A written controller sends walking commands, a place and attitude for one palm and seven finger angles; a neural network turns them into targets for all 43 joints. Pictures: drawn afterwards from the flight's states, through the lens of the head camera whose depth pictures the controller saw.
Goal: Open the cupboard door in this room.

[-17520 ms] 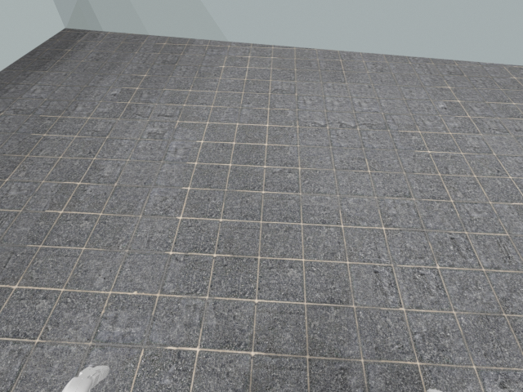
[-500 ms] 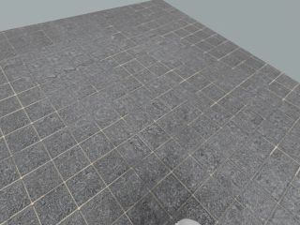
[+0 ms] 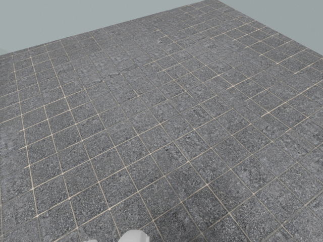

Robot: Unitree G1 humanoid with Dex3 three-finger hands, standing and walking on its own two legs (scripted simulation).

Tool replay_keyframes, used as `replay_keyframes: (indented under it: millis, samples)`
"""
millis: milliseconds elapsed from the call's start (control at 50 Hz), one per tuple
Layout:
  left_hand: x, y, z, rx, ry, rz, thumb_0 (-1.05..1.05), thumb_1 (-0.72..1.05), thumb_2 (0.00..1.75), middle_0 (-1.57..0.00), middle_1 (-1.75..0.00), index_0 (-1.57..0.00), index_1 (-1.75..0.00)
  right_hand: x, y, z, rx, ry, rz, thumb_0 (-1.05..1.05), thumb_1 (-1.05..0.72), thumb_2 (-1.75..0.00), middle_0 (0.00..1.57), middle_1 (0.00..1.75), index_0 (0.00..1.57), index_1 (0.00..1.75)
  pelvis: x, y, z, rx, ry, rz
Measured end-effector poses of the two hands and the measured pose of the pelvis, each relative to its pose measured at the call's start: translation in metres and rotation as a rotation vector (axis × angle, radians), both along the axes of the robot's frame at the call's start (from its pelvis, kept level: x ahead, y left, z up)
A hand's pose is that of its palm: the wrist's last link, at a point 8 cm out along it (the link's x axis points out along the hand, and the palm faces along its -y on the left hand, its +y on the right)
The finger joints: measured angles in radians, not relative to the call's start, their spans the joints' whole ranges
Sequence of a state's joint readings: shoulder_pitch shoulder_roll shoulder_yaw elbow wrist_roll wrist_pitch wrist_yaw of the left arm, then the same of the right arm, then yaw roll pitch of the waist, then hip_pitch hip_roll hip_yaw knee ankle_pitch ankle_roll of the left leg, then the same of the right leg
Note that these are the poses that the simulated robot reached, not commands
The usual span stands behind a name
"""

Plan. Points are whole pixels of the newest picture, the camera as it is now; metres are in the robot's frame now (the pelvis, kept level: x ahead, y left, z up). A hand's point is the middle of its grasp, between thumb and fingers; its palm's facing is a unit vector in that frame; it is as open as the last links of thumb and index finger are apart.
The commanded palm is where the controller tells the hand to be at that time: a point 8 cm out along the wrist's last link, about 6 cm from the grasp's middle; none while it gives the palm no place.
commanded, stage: turn or walk to find it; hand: left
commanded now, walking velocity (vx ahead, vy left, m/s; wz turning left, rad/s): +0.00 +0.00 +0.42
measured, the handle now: out of the picture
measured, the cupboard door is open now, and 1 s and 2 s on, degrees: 0 0 0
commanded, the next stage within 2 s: stand and wait in 1.94 s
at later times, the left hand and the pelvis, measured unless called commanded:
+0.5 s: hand out of the picture -0.02 +0.28 -0.18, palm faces +0.25 -0.94 -0.23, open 7.4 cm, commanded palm none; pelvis -0.02 +0.06 +0.00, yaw +12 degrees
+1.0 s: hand out of the picture -0.02 +0.20 -0.14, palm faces +0.40 -0.87 -0.29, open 7.4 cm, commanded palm none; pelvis -0.04 -0.01 +0.00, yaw +25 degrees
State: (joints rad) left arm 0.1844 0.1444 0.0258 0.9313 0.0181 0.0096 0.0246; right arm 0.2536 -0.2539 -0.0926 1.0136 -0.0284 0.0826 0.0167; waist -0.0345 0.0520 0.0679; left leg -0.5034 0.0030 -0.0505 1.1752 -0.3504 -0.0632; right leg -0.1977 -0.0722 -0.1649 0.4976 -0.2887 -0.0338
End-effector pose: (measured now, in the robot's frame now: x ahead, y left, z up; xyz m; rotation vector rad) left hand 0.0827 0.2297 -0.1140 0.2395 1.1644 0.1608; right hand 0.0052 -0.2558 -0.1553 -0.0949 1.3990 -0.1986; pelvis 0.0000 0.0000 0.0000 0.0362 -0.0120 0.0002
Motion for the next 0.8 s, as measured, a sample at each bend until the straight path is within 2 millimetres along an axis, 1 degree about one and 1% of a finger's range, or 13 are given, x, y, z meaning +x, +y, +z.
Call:
replay_keyframes:
  millis: [80,160,220,280,340,380,460,560,660,740,800]
  samples:
    - [-0.031,0.009,-0.007,-0.006,0.039,0.069,0.00,0.91,0.90,-0.21,-0.30,-0.20,-0.30,0.017,0.001,0.004,-0.018,0.004,0.063,0.01,-0.91,-0.90,0.19,0.30,0.20,0.30,-0.002,0.003,-0.001,-0.002,0.004,0.040]
    - [-0.066,0.026,-0.017,-0.018,0.092,0.134,0.00,0.91,0.90,-0.21,-0.30,-0.20,-0.30,0.047,0.014,0.008,-0.039,-0.031,0.142,0.01,-0.91,-0.90,0.19,0.30,0.20,0.30,-0.007,0.013,-0.003,-0.010,0.007,0.076]
    - [-0.095,0.043,-0.029,-0.031,0.139,0.185,0.00,0.91,0.90,-0.21,-0.30,-0.20,-0.30,0.077,0.031,0.013,-0.060,-0.089,0.206,0.01,-0.91,-0.90,0.19,0.30,0.20,0.30,-0.011,0.026,-0.008,-0.024,0.009,0.104]
    - [-0.121,0.064,-0.046,-0.047,0.181,0.238,0.00,0.91,0.90,-0.21,-0.30,-0.20,-0.30,0.103,0.053,0.017,-0.083,-0.168,0.265,0.01,-0.91,-0.90,0.19,0.30,0.20,0.30,-0.014,0.041,-0.017,-0.037,0.008,0.132]
    - [-0.135,0.079,-0.048,-0.050,0.222,0.267,0.01,0.91,0.90,-0.21,-0.30,-0.20,-0.29,0.118,0.074,0.029,-0.087,-0.224,0.305,0.00,-0.91,-0.90,0.19,0.30,0.20,0.30,-0.017,0.050,-0.013,-0.041,-0.003,0.136]
    - [-0.137,0.086,-0.044,-0.055,0.223,0.282,0.01,0.91,0.90,-0.20,-0.30,-0.20,-0.29,0.121,0.084,0.036,-0.091,-0.240,0.323,0.00,-0.91,-0.90,0.19,0.30,0.20,0.30,-0.019,0.055,-0.008,-0.058,-0.004,0.155]
    - [-0.128,0.096,-0.033,-0.059,0.161,0.296,0.01,0.91,0.90,-0.20,-0.30,-0.20,-0.29,0.119,0.098,0.042,-0.081,-0.233,0.353,0.00,-0.90,-0.90,0.20,0.30,0.20,0.30,-0.023,0.062,0.001,-0.072,-0.001,0.188]
    - [-0.111,0.100,-0.025,-0.043,0.085,0.298,0.01,0.91,0.90,-0.20,-0.30,-0.20,-0.29,0.106,0.103,0.038,-0.056,-0.208,0.357,0.00,-0.90,-0.90,0.20,0.30,0.21,0.30,-0.026,0.061,0.003,-0.060,0.003,0.219]
    - [-0.092,0.093,-0.018,-0.024,0.026,0.291,0.01,0.91,0.90,-0.20,-0.30,-0.20,-0.29,0.081,0.091,0.026,-0.033,-0.154,0.341,0.00,-0.90,-0.90,0.20,0.30,0.21,0.30,-0.030,0.051,0.001,-0.046,0.005,0.256]
    - [-0.075,0.077,-0.010,-0.007,-0.029,0.284,0.01,0.91,0.90,-0.20,-0.30,-0.20,-0.29,0.059,0.072,0.013,-0.017,-0.089,0.333,0.00,-0.90,-0.90,0.20,0.30,0.21,0.30,-0.033,0.037,-0.002,-0.035,0.008,0.292]
    - [-0.069,0.061,-0.005,0.011,-0.072,0.287,0.01,0.91,0.90,-0.20,-0.30,-0.20,-0.29,0.047,0.053,0.000,0.001,-0.042,0.335,0.00,-0.90,-0.90,0.20,0.30,0.21,0.30,-0.034,0.021,-0.008,-0.021,0.014,0.318]
